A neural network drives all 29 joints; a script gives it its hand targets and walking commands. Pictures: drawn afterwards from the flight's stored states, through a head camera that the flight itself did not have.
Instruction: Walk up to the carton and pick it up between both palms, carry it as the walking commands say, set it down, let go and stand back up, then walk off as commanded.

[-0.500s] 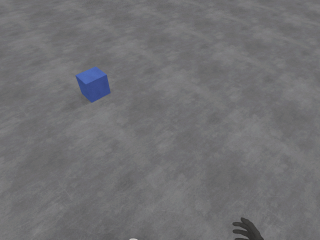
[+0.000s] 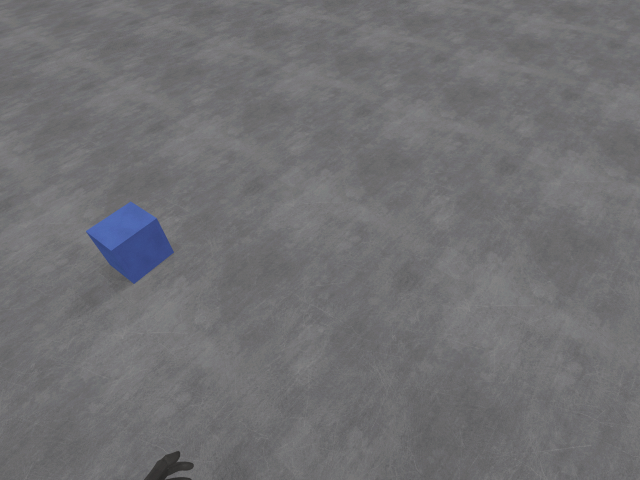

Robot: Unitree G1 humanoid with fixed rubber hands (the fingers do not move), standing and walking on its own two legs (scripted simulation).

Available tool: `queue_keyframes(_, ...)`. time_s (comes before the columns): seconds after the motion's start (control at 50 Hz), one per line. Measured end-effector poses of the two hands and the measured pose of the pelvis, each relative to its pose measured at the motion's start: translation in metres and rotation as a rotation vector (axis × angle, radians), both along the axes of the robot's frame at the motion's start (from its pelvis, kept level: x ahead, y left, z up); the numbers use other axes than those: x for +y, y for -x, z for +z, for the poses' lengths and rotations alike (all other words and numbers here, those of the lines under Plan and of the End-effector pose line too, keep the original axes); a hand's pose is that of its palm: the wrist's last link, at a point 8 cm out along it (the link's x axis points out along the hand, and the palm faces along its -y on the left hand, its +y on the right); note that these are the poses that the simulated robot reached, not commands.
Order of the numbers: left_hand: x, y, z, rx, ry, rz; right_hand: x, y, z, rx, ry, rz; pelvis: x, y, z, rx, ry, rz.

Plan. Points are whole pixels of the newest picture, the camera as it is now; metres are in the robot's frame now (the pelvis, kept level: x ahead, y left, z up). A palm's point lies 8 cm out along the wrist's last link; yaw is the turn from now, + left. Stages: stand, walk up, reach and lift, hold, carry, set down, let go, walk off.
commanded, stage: walk up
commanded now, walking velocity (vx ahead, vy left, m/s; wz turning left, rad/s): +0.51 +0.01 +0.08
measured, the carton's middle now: (132, 242) +1.15 +0.78 -0.67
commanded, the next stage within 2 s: none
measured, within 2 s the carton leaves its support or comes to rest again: neither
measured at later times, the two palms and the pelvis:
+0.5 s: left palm (109, 399) +0.30 +0.35 -0.14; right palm (402, 345) +0.37 -0.13 -0.14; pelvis +0.28 +0.09 +0.00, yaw -3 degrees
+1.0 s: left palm (188, 248) +0.60 +0.27 -0.11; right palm (426, 273) +0.52 -0.21 -0.14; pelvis +0.48 +0.05 +0.01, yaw +1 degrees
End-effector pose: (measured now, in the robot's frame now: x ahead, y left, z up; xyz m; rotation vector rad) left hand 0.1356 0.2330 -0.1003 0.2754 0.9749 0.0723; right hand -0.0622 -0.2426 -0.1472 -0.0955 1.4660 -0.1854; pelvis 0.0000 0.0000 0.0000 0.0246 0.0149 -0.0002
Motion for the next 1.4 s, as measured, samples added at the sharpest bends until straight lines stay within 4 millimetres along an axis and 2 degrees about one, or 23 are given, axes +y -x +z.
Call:
queue_keyframes(0.1,0.011,0.061,-0.015,0.260,0.025,0.146,-0.003,-0.155,0.016,-0.220,0.011,0.127,0.005,-0.051,0.010,-0.009,0.006,-0.008)
queue_keyframes(0.16,0.021,0.094,-0.019,0.405,0.034,0.238,0.006,-0.247,0.027,-0.332,0.017,0.204,0.014,-0.086,0.009,-0.016,0.009,-0.004)
queue_keyframes(0.2,0.029,0.108,-0.021,0.489,0.043,0.292,0.019,-0.305,0.033,-0.392,0.018,0.248,0.022,-0.111,0.006,-0.017,0.013,0.003)
queue_keyframes(0.24,0.037,0.112,-0.024,0.559,0.051,0.332,0.036,-0.358,0.035,-0.437,0.016,0.286,0.033,-0.138,0.001,-0.011,0.019,0.004)
queue_keyframes(0.28,0.047,0.104,-0.030,0.613,0.062,0.356,0.056,-0.408,0.034,-0.477,0.013,0.311,0.047,-0.169,-0.008,0.001,0.025,-0.005)
queue_keyframes(0.34,0.067,0.070,-0.049,0.657,0.075,0.356,0.084,-0.464,0.022,-0.536,0.028,0.309,0.071,-0.213,-0.027,0.018,0.041,-0.015)
queue_keyframes(0.38,0.081,0.025,-0.055,0.621,0.070,0.324,0.099,-0.474,0.015,-0.511,0.030,0.305,0.081,-0.231,-0.027,0.012,0.037,-0.015)
queue_keyframes(0.42,0.094,-0.034,-0.054,0.535,0.061,0.259,0.108,-0.466,0.012,-0.451,0.018,0.277,0.087,-0.248,-0.020,0.005,0.038,-0.025)
queue_keyframes(0.5,0.116,-0.166,-0.039,0.340,0.025,0.126,0.110,-0.430,0.011,-0.323,0.007,0.137,0.094,-0.283,-0.004,-0.008,0.029,-0.043)
queue_keyframes(0.58,0.123,-0.294,-0.014,0.167,-0.018,0.020,0.101,-0.390,0.015,-0.199,0.026,0.007,0.097,-0.320,0.005,-0.018,0.029,-0.056)
queue_keyframes(0.64,0.112,-0.380,0.005,0.039,-0.026,-0.039,0.094,-0.368,0.017,-0.096,0.036,-0.056,0.093,-0.350,0.008,-0.019,0.026,-0.058)
queue_keyframes(0.7,0.089,-0.451,0.019,-0.060,-0.014,-0.090,0.087,-0.360,0.017,-0.013,0.032,-0.101,0.084,-0.381,0.007,-0.017,0.018,-0.062)
queue_keyframes(0.76,0.059,-0.506,0.022,-0.118,0.004,-0.128,0.080,-0.368,0.010,0.040,0.017,-0.139,0.071,-0.416,0.000,-0.009,0.000,-0.060)
queue_keyframes(0.8,0.040,-0.532,0.017,-0.157,0.013,-0.136,0.072,-0.383,0.000,0.065,0.006,-0.146,0.059,-0.440,-0.009,0.001,-0.014,-0.045)
queue_keyframes(0.82,0.032,-0.537,0.015,-0.158,0.016,-0.136,0.069,-0.395,-0.003,0.071,0.002,-0.140,0.055,-0.448,-0.010,0.003,-0.008,-0.041)
queue_keyframes(0.86,0.021,-0.533,0.009,-0.119,0.023,-0.126,0.062,-0.431,-0.004,0.042,0.001,-0.110,0.050,-0.461,-0.007,-0.003,-0.015,-0.027)
queue_keyframes(0.94,0.021,-0.493,-0.006,0.050,0.023,-0.047,0.047,-0.521,0.001,-0.100,0.012,-0.032,0.048,-0.476,0.003,-0.010,-0.033,-0.008)
queue_keyframes(1.04,0.055,-0.442,-0.013,0.201,-0.016,0.106,0.035,-0.620,0.011,-0.240,0.044,0.068,0.053,-0.489,0.006,-0.020,-0.023,0.036)
queue_keyframes(1.14,0.099,-0.413,-0.018,0.245,-0.043,0.220,0.045,-0.693,0.024,-0.324,0.074,0.181,0.067,-0.504,0.001,-0.031,0.012,0.093)
queue_keyframes(1.2,0.126,-0.408,-0.031,0.246,-0.039,0.277,0.063,-0.723,0.028,-0.354,0.087,0.243,0.080,-0.515,-0.008,-0.039,0.041,0.126)
queue_keyframes(1.26,0.150,-0.412,-0.050,0.236,-0.028,0.327,0.082,-0.744,0.025,-0.372,0.117,0.308,0.095,-0.522,-0.022,-0.046,0.059,0.169)
queue_keyframes(1.32,0.157,-0.421,-0.048,0.203,-0.006,0.349,0.096,-0.749,0.030,-0.358,0.127,0.361,0.098,-0.519,-0.018,-0.047,0.064,0.207)
queue_keyframes(1.4,0.154,-0.431,-0.034,0.142,0.021,0.330,0.107,-0.745,0.035,-0.326,0.121,0.386,0.101,-0.517,-0.007,-0.028,0.070,0.256)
